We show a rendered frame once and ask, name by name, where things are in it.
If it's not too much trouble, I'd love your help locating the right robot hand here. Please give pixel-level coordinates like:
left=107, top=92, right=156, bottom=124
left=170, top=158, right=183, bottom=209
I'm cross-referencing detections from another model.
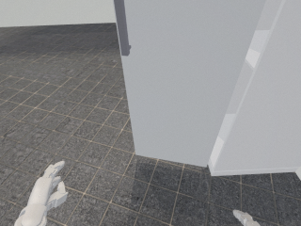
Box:
left=232, top=209, right=261, bottom=226

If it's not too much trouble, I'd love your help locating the robot left forearm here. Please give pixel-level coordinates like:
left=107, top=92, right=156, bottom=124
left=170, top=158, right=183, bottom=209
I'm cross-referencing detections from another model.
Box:
left=14, top=203, right=48, bottom=226

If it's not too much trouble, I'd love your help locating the handle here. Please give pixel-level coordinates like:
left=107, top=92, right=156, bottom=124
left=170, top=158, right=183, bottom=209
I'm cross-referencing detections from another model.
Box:
left=114, top=0, right=132, bottom=57

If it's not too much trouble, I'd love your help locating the fridge door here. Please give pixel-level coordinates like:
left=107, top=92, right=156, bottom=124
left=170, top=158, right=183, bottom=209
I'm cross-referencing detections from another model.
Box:
left=113, top=0, right=266, bottom=168

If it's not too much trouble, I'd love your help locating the left robot hand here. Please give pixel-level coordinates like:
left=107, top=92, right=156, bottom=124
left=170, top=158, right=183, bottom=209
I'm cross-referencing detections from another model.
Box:
left=27, top=160, right=68, bottom=211

